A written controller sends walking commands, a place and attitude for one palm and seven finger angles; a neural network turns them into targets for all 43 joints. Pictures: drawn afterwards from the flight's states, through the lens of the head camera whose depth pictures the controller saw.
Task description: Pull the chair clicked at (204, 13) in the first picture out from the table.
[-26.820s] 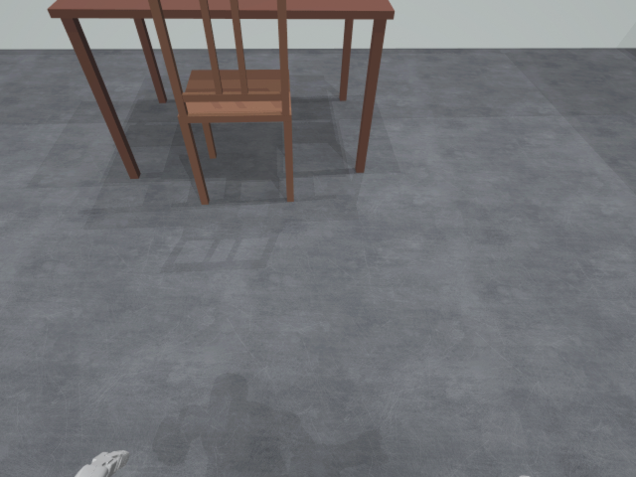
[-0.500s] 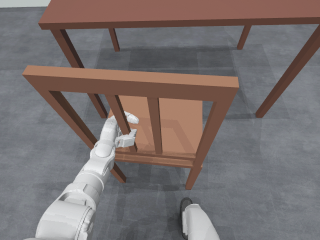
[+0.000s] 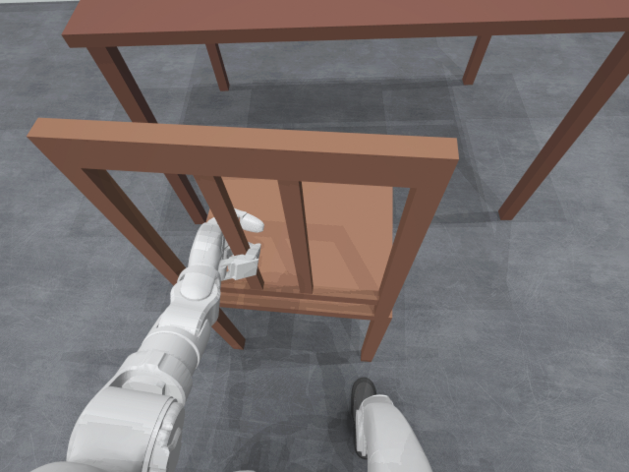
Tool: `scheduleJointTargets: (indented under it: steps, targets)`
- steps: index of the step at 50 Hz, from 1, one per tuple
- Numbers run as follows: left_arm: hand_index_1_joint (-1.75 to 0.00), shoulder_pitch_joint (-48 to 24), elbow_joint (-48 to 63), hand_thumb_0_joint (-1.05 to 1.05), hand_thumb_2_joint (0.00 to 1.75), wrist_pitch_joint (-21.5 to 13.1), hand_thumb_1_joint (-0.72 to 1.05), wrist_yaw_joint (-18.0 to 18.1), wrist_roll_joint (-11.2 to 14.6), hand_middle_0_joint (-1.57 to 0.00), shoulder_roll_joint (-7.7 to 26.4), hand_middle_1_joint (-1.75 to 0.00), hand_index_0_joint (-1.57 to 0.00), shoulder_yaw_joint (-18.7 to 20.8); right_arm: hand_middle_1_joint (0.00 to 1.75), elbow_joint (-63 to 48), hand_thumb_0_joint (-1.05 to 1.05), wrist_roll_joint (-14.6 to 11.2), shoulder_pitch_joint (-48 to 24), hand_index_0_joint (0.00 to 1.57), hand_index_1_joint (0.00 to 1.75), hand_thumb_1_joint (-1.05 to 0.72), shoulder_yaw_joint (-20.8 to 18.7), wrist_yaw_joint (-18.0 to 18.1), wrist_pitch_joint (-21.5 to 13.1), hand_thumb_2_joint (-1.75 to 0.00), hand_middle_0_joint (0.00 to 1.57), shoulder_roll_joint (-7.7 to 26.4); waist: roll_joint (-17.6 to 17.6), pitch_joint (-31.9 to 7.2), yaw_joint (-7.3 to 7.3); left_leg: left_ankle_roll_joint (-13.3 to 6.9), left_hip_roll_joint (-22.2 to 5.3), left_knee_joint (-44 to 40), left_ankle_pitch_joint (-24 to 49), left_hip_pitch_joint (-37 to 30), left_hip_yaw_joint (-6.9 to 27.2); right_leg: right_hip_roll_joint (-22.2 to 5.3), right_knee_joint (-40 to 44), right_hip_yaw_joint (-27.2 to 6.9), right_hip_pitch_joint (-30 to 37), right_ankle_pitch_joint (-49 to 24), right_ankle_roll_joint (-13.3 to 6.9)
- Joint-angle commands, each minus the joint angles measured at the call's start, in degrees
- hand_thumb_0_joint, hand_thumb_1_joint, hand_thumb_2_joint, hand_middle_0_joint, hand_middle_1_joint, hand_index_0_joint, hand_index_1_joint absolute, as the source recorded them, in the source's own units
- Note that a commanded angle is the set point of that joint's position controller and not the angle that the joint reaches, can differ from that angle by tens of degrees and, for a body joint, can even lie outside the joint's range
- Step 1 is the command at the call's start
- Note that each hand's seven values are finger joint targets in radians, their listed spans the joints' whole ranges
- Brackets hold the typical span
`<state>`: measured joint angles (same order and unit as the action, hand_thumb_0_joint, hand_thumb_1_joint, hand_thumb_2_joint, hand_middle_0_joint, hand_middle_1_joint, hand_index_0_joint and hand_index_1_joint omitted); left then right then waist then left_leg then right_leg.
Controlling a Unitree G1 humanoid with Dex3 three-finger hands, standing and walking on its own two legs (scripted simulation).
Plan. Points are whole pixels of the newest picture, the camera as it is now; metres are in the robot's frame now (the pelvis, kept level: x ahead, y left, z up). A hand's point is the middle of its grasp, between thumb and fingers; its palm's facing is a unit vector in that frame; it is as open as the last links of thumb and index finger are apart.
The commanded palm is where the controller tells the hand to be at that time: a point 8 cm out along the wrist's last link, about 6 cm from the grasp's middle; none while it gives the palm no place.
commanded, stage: step backward, pulling the chair out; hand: left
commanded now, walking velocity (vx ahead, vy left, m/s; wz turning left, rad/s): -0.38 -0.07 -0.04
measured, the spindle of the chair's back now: (237, 242) +0.42 +0.11 -0.03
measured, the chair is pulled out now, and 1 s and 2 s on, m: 0.27 0.28 0.28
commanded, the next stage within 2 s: none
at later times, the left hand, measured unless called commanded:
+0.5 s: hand (249, 258) +0.40 +0.09 -0.04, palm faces -0.12 -0.97 -0.23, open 5.7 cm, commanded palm +0.41 +0.14 -0.04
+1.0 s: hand (249, 259) +0.39 +0.09 -0.04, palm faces -0.11 -0.97 -0.23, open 5.7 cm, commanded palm +0.41 +0.14 -0.04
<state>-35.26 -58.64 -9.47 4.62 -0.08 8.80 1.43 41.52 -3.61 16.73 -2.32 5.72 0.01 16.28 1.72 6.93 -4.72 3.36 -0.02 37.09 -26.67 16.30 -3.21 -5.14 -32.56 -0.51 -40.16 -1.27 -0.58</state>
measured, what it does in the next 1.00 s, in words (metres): stands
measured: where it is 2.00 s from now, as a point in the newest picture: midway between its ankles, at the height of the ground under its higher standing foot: outside the picture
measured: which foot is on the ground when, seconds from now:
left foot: down 0.00-1.00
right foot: down 0.00-1.00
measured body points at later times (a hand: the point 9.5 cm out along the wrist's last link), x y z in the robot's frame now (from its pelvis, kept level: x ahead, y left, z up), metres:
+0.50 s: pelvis +0.01 +0.00 -0.01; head +0.10 -0.03 +0.43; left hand +0.40 +0.14 -0.03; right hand +0.05 -0.27 -0.15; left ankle -0.08 +0.16 -0.71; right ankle +0.18 -0.11 -0.71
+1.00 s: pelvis +0.01 +0.00 -0.01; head +0.09 -0.03 +0.44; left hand +0.40 +0.14 -0.03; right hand +0.04 -0.27 -0.15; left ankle -0.08 +0.16 -0.71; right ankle +0.18 -0.11 -0.71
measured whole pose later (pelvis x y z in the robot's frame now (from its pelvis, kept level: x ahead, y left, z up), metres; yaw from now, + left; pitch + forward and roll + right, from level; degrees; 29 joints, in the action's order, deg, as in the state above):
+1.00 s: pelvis +0.01 +0.00 -0.01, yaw +0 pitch +5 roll +5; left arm -33.4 -58.9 -9.2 4.2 0.2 7.9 0.4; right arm 42.4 -3.4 19.0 -2.1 6.0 0.1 15.3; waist 0.9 5.6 -4.2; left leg 3.3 0.0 39.3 -29.0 15.1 -3.2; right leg -5.2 -37.6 -0.7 -40.5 2.2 -0.5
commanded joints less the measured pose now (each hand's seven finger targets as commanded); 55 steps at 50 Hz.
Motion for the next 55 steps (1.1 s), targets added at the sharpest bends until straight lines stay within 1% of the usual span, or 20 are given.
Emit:
scheduleJointTargets:
  steps: [1,4,8,13,14,16,19,23,24,28,29,33,35,40,43,46,49,51,53,55]
  targets:
    - [-1.45,-23.0,14.8,0.0,0.9,-5.2,0.9,1.5,-1.4,-0.5,11.5,-1.45,-0.5,2.1,0.3,-4.2,0.0,0.2,5.9,0.2,0.3,-0.9,-2.2,0.5,-1.6,-0.9,0.2,7.1,-0.7,-27.7,1.97,-3.7,-6.1,-8.4,2.3,7.2,3.6,-5.0,0.5,-6.8,28.3,8.2,-0.3]
    - [-1.45,-23.3,14.9,0.0,0.9,-5.0,0.9,1.4,-1.0,-0.5,10.9,-1.45,-0.5,1.3,0.3,-3.8,0.0,0.1,6.0,0.2,0.3,-0.9,-2.2,0.6,-1.5,-0.9,0.2,7.1,1.0,-26.5,1.88,-3.5,-5.6,-6.7,0.9,6.8,3.5,-5.8,1.8,-7.8,28.2,7.6,-0.9]
    - [-1.45,-23.9,14.2,0.0,0.9,-5.0,0.9,1.5,-1.2,-0.5,11.6,-1.45,-0.5,1.7,0.3,-2.9,0.0,0.0,7.8,0.2,0.3,-0.9,-2.2,0.5,-1.8,-0.9,0.2,6.2,7.7,-28.4,1.51,-2.5,-2.9,-3.7,1.0,3.2,1.2,-7.3,6.7,-8.9,26.3,8.9,-1.0]
    - [-1.45,-24.3,13.9,0.0,0.9,-5.2,0.9,1.4,-1.4,-0.5,11.6,-1.45,-0.5,1.8,0.3,-2.7,0.0,0.2,6.8,0.2,0.3,-0.9,-1.9,0.9,-1.9,-0.9,0.2,6.7,1.8,-28.9,1.61,-2.8,-4.7,-7.8,4.8,3.4,2.1,-6.4,2.5,-7.7,27.3,3.7,-0.8]
    - [-1.45,-23.5,13.6,0.0,0.9,-5.2,0.9,1.3,-1.1,-0.5,11.3,-1.45,-0.5,1.4,0.3,-2.5,0.0,0.3,5.9,0.2,0.3,-0.9,-1.9,1.1,-1.8,-0.9,0.2,7.2,-1.7,-27.5,1.83,-3.5,-6.2,-9.1,5.7,3.8,3.4,-5.8,0.4,-7.0,28.1,2.8,-0.8]
    - [-1.45,-24.3,14.8,0.0,0.9,-5.5,0.9,1.2,-1.4,-0.5,10.6,-1.45,-0.5,1.4,0.3,-3.6,0.0,0.5,6.0,0.2,0.3,-0.9,-2.0,1.0,-1.6,-0.9,0.2,7.1,-3.9,-27.3,1.73,-3.6,-7.7,-9.5,8.0,6.5,4.5,-4.5,-3.9,-6.5,27.6,1.1,-0.8]
    - [-1.45,-24.3,14.6,0.0,0.9,-5.3,0.9,1.0,-1.2,-0.5,10.2,-1.45,-0.5,1.3,0.3,-3.7,0.0,0.5,5.8,0.2,0.3,-0.9,-2.3,1.1,-1.3,-0.9,0.2,6.9,-0.1,-25.7,1.83,-3.6,-8.2,-7.5,7.5,8.5,5.5,-4.9,-5.4,-7.0,28.2,-0.6,-1.6]
    - [-1.45,-24.8,14.2,0.0,0.9,-5.0,0.9,0.8,-1.2,-0.5,9.6,-1.45,-0.5,0.8,0.3,-3.0,0.0,0.5,7.6,0.2,0.3,-0.9,-2.5,1.0,-1.4,-0.9,0.2,6.3,5.0,-27.4,1.35,-2.5,-5.5,-3.5,5.1,7.3,3.7,-6.4,-2.4,-9.2,25.6,-0.8,-2.2]
    - [-1.45,-24.7,14.1,0.0,0.9,-4.9,0.9,0.6,-0.8,-0.5,9.7,-1.45,-0.5,0.4,0.3,-2.3,0.0,0.5,7.5,0.2,0.3,-0.9,-2.5,1.2,-1.5,-0.9,0.2,6.4,4.5,-26.3,1.31,-2.7,-5.3,-3.4,4.5,5.7,3.4,-6.9,-1.2,-9.3,26.0,-1.0,-2.3]
    - [-1.45,-24.3,13.5,0.0,0.9,-4.9,0.9,0.8,-0.9,-0.5,10.6,-1.45,-0.5,1.0,0.3,-2.1,0.0,0.4,7.6,0.2,0.3,-0.9,-2.1,1.1,-1.9,-0.9,0.2,5.8,6.4,-28.1,1.54,-2.4,-3.1,-3.5,2.5,3.8,1.7,-7.7,3.0,-9.8,25.9,3.7,-1.5]
    - [-1.45,-23.6,13.4,0.0,0.9,-4.8,0.9,0.7,-0.6,-0.5,10.4,-1.45,-0.5,0.4,0.3,-1.5,0.0,0.4,7.2,0.2,0.3,-0.9,-1.9,1.2,-2.0,-0.9,0.2,6.1,4.7,-27.0,1.68,-2.7,-3.3,-4.1,2.0,2.6,1.4,-8.1,3.8,-9.7,26.6,3.4,-1.5]
    - [-1.45,-24.3,13.8,0.0,0.9,-4.8,0.9,1.1,-0.9,-0.5,11.3,-1.45,-0.5,1.3,0.3,-2.7,0.0,0.2,6.3,0.2,0.3,-0.9,-1.6,1.1,-1.9,-0.9,0.2,6.3,4.2,-29.4,2.11,-2.6,-3.1,-6.3,1.8,2.9,1.4,-7.9,4.2,-9.1,28.4,5.4,-1.0]
    - [-1.45,-23.1,14.1,0.0,0.9,-4.8,0.9,1.2,-0.8,-0.5,11.5,-1.45,-0.5,1.6,0.3,-3.0,0.0,0.3,5.9,0.2,0.3,-0.9,-1.5,1.1,-1.9,-0.9,0.2,6.6,0.9,-28.7,2.23,-3.2,-4.5,-8.4,2.6,3.1,2.1,-7.0,2.4,-8.5,29.1,4.4,-0.9]
    - [-1.45,-23.3,15.1,0.0,0.9,-4.7,0.9,1.2,-0.9,-0.5,10.5,-1.45,-0.5,1.3,0.3,-4.2,0.0,0.3,5.5,0.2,0.3,-0.9,-1.8,0.9,-1.5,-0.9,0.2,6.9,0.8,-27.4,2.1,-3.7,-6.6,-8.2,2.9,6.2,4.0,-5.8,-1.5,-7.9,28.5,4.8,-1.0]
    - [-1.45,-24.1,14.9,0.0,0.9,-4.8,0.9,1.2,-1.1,-0.5,10.4,-1.45,-0.5,1.5,0.3,-4.1,0.0,0.4,6.4,0.2,0.3,-0.9,-2.2,0.8,-1.5,-0.9,0.2,6.7,2.0,-27.3,1.89,-3.2,-6.1,-6.3,2.3,6.7,3.7,-6.2,-1.1,-8.9,26.8,4.7,-1.5]
    - [-1.45,-24.1,14.8,0.0,0.9,-4.6,0.9,1.1,-0.8,-0.5,10.4,-1.45,-0.5,1.3,0.3,-3.6,0.0,0.4,6.8,0.2,0.3,-0.9,-2.2,0.9,-1.7,-0.9,0.2,7.0,0.3,-26.2,1.93,-3.6,-6.5,-6.8,2.5,7.1,4.0,-5.8,-2.4,-8.6,26.3,4.3,-1.5]
    - [-1.45,-24.0,14.2,0.0,0.9,-4.8,0.9,1.0,-0.6,-0.5,10.3,-1.45,-0.5,1.1,0.3,-2.9,0.0,0.4,6.9,0.2,0.3,-0.9,-2.3,1.1,-1.9,-0.9,0.2,7.1,1.5,-25.8,1.86,-3.5,-6.6,-6.0,4.1,6.4,4.3,-6.1,-2.6,-8.5,26.9,1.9,-1.8]
    - [-1.45,-24.0,14.2,0.0,0.9,-4.8,0.9,1.0,-0.7,-0.5,10.2,-1.45,-0.5,1.1,0.3,-2.6,0.0,0.4,7.8,0.2,0.3,-0.9,-2.3,1.1,-2.2,-0.9,0.2,6.7,2.1,-26.6,1.62,-3.2,-5.9,-5.7,4.6,6.3,3.5,-6.3,-2.6,-9.1,26.1,0.4,-1.7]
    - [-1.45,-24.4,13.9,0.0,0.9,-4.9,0.9,1.0,-0.9,-0.5,10.4,-1.45,-0.5,1.2,0.3,-2.3,0.0,0.3,8.0,0.2,0.3,-0.9,-2.3,1.1,-2.2,-0.9,0.2,6.5,4.6,-27.8,1.61,-2.6,-4.9,-4.3,3.9,5.7,2.9,-7.0,-0.7,-9.5,26.3,1.1,-1.9]
    - [-1.45,-23.3,13.6,0.0,0.9,-4.6,0.9,1.0,-0.5,-0.5,11.0,-1.45,-0.5,1.3,0.3,-1.9,0.0,0.4,8.0,0.2,0.3,-0.9,-2.0,1.2,-2.3,-0.9,0.2,6.3,5.0,-27.1,1.71,-2.8,-4.2,-4.4,2.5,3.9,2.0,-7.6,1.3,-10.1,26.8,1.4,-1.8]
